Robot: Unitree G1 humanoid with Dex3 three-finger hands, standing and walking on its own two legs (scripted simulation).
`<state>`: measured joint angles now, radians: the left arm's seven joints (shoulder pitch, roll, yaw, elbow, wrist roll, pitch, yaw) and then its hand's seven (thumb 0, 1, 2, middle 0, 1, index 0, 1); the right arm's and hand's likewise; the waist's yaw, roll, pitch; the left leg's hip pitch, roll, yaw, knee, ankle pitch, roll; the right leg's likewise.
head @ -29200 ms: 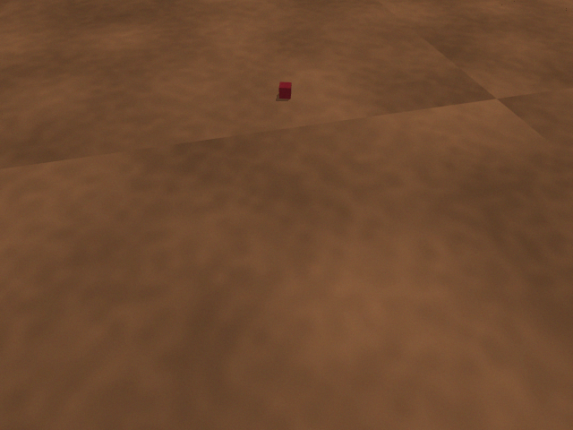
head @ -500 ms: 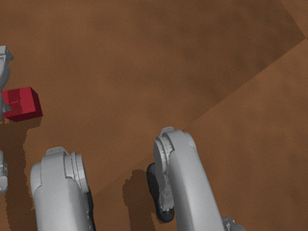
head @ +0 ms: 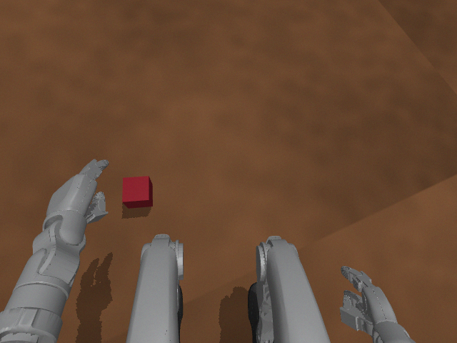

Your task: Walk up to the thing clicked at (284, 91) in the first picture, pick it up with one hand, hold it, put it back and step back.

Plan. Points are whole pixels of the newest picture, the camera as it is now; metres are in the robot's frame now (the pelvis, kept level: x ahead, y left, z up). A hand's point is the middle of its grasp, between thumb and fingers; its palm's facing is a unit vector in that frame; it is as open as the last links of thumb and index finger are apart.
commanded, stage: home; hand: left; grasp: from above
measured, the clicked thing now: (138, 192) +0.49 +0.26 -0.45
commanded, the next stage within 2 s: none
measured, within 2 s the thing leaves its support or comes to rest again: neither
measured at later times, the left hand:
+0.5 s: hand (61, 247) +0.26 +0.20 +0.10, palm faces +0.10 -0.96 -0.26, open 7.4 cm
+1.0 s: hand (22, 277) +0.23 +0.19 +0.18, palm faces +0.15 -0.97 -0.19, open 7.4 cm
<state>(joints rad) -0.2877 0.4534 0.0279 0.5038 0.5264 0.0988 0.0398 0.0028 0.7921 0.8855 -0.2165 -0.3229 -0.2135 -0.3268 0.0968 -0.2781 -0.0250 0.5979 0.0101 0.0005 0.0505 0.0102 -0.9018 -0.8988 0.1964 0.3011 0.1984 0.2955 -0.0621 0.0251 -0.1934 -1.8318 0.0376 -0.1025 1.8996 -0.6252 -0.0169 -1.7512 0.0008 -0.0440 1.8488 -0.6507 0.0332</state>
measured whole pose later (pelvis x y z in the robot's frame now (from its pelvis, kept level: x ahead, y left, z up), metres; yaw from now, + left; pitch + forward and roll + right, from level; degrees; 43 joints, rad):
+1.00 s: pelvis +0.08 +0.00 +0.23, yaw +6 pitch +10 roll -3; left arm 0.49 0.22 0.04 -0.12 -0.05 0.46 0.02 0.01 0.90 0.89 -0.20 -0.30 -0.20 -0.30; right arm 0.26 -0.22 0.03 0.52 0.01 -0.24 -0.18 0.02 -0.90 -0.90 0.20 0.30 0.20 0.30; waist -0.04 0.04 -0.16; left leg -0.71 0.04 -0.07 1.00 -0.47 -0.02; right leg -0.63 -0.02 -0.06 0.94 -0.49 0.02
